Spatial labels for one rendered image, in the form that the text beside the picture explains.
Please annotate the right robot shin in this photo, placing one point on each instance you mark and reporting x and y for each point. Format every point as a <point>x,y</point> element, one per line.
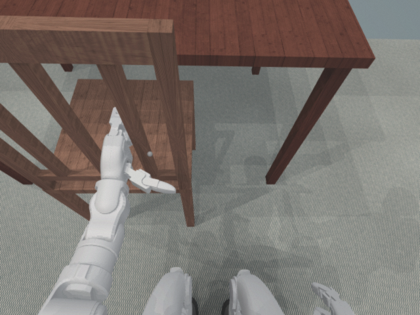
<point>231,311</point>

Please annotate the robot left hand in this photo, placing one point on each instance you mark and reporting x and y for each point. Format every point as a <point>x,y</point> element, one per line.
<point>114,156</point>

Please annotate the left robot upper arm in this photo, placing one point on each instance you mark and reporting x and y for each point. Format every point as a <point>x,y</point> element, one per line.
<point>58,306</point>

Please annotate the table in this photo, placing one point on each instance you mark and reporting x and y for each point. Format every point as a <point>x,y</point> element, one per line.
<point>255,33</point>

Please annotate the chair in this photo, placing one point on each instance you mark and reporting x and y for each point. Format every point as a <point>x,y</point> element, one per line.
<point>158,115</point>

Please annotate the robot right hand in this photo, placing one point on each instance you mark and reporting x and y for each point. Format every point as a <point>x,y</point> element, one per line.
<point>331,299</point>

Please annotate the left robot forearm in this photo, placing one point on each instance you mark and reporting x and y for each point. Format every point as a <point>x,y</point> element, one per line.
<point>89,273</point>

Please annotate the robot left thigh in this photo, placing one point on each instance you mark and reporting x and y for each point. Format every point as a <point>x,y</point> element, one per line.
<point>172,293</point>

